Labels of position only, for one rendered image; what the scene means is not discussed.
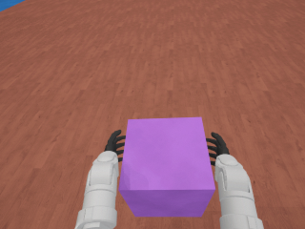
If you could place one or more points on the robot left hand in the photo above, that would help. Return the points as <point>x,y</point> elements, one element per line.
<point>112,146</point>

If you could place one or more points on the robot right hand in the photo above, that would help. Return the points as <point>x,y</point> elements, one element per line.
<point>220,149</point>

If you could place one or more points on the carton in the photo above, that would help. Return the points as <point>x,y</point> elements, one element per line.
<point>166,169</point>

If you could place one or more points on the right robot forearm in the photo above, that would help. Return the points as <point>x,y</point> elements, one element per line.
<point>235,195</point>

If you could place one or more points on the left robot forearm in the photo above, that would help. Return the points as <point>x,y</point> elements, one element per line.
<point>98,210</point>

